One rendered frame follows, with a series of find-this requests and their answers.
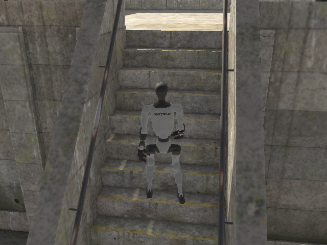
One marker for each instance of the left robot shin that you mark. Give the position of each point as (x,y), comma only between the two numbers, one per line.
(149,174)

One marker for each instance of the left robot upper arm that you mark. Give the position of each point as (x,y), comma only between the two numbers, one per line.
(144,118)

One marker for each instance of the right robot hand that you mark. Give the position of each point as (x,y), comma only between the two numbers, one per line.
(176,133)

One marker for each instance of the robot right forearm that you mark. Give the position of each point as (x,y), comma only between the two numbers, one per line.
(182,131)

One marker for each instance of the left robot hand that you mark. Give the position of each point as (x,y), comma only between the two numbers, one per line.
(141,155)

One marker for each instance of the robot left thigh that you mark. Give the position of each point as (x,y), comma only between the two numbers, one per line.
(151,148)

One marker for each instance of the robot left forearm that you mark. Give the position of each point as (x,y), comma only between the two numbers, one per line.
(142,140)

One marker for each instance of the right robot upper arm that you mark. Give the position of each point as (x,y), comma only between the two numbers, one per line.
(179,115)

